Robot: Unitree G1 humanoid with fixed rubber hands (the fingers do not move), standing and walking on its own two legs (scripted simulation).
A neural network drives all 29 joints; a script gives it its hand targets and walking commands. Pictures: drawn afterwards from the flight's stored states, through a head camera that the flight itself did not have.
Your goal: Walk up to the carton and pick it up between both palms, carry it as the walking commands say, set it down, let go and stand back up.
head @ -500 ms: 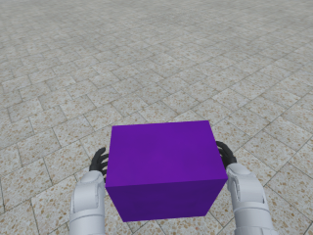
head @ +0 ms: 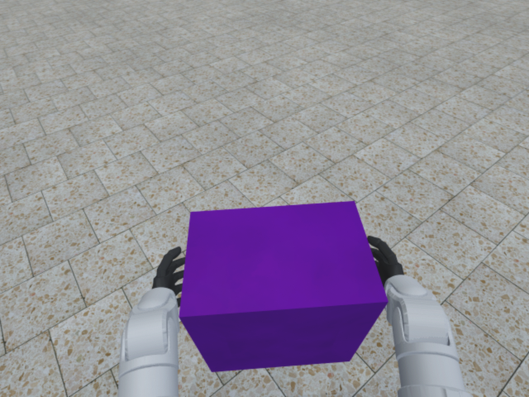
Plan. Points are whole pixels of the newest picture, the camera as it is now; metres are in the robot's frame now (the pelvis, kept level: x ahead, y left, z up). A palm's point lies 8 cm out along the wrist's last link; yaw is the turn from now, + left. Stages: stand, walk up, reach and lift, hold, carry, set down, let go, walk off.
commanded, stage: reach and lift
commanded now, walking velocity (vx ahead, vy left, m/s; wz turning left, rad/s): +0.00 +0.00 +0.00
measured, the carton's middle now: (277, 293) +0.30 +0.00 -0.02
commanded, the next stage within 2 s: hold in 0.22 s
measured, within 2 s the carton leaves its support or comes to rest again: neither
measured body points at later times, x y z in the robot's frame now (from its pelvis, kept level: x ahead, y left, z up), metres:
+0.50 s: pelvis -0.01 +0.00 +0.00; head -0.02 +0.00 +0.45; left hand +0.27 +0.17 +0.02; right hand +0.28 -0.17 +0.03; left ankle -0.02 +0.13 -0.75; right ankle +0.02 -0.14 -0.75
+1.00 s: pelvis +0.00 +0.00 +0.00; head +0.00 +0.00 +0.45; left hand +0.28 +0.18 +0.02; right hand +0.29 -0.17 +0.02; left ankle -0.02 +0.13 -0.75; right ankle +0.02 -0.14 -0.75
